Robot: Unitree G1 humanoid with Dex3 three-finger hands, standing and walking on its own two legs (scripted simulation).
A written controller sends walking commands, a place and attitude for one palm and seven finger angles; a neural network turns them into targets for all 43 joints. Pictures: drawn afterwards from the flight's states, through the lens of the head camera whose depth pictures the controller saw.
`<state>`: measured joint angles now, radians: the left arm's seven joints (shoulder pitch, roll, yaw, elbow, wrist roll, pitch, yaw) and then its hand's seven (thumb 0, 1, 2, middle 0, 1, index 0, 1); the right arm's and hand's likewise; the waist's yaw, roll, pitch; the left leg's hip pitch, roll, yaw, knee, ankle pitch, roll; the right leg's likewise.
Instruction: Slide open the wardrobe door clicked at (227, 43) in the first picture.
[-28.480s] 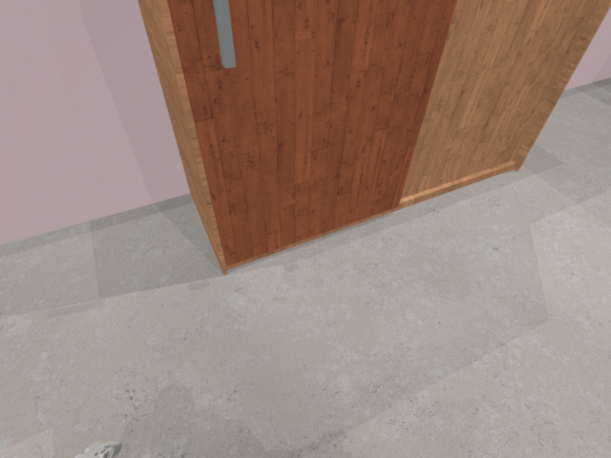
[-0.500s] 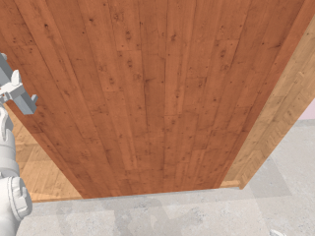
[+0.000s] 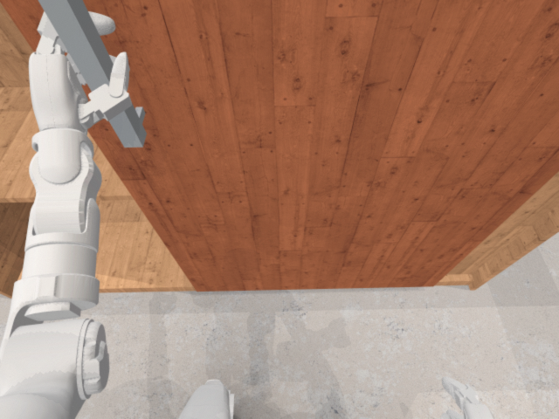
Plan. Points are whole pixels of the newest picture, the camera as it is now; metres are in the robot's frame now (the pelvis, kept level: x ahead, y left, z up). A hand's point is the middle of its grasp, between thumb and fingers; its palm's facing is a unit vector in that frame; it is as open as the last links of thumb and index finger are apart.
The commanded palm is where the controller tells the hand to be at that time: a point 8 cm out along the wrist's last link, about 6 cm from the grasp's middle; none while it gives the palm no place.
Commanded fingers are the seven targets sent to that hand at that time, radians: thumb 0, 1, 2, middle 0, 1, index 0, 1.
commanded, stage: stop walking and hold the door there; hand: left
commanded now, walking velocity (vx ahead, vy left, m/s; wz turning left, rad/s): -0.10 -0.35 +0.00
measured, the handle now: (99, 51) +0.48 +0.22 +0.23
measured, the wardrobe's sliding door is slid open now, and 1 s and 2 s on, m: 0.66 0.66 0.66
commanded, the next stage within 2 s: loosen the grip on the handle in 0.90 s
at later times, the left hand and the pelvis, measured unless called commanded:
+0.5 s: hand (116, 89) +0.44 +0.20 +0.21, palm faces +0.15 -0.99 -0.07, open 6.3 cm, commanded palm +0.41 +0.23 +0.20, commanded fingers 0.00 0.90 0.90 -0.45 -1.40 -0.45 -1.40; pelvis -0.01 +0.04 +0.01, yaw +3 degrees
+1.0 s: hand (117, 90) +0.44 +0.20 +0.21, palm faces +0.18 -0.98 -0.10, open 6.5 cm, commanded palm +0.41 +0.25 +0.20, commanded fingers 0.00 0.78 0.84 -0.45 -1.40 -0.45 -1.40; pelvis -0.01 +0.04 +0.01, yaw +1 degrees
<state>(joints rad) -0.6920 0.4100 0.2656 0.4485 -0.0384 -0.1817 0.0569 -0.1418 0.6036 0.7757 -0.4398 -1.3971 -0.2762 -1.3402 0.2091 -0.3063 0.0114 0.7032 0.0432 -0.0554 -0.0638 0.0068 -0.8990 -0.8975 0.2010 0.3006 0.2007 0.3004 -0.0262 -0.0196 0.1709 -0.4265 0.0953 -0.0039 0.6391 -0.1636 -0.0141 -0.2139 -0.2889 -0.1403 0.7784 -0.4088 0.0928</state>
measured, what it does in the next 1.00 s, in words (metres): steps on the spot: left foot, then right foot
